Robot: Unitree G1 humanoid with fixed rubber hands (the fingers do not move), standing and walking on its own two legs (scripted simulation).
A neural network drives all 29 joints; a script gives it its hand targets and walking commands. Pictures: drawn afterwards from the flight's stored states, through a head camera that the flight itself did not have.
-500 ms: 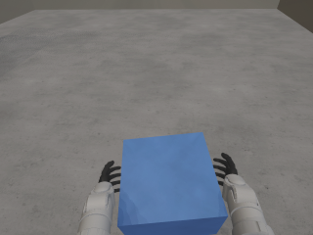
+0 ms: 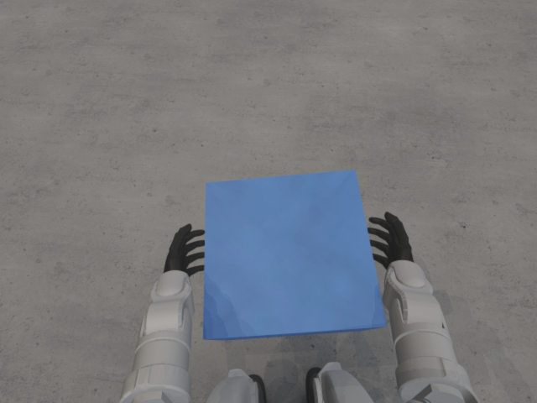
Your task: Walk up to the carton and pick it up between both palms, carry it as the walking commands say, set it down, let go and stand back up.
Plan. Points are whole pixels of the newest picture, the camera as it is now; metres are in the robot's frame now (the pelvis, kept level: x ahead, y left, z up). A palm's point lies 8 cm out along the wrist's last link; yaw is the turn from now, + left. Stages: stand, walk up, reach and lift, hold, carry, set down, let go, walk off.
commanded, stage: set down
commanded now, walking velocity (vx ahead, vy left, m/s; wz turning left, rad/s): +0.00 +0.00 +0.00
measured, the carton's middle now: (286, 260) +0.37 +0.00 -0.15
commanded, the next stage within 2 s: none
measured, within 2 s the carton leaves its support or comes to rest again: neither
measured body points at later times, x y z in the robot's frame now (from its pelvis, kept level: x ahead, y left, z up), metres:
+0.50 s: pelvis -0.05 +0.00 -0.08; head +0.15 -0.01 +0.32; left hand +0.36 +0.19 -0.16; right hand +0.37 -0.16 -0.16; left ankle +0.03 +0.10 -0.70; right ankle +0.05 -0.10 -0.70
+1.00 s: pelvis -0.05 +0.00 -0.16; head +0.20 -0.01 +0.22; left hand +0.40 +0.18 -0.25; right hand +0.41 -0.17 -0.24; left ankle +0.03 +0.10 -0.70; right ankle +0.05 -0.10 -0.70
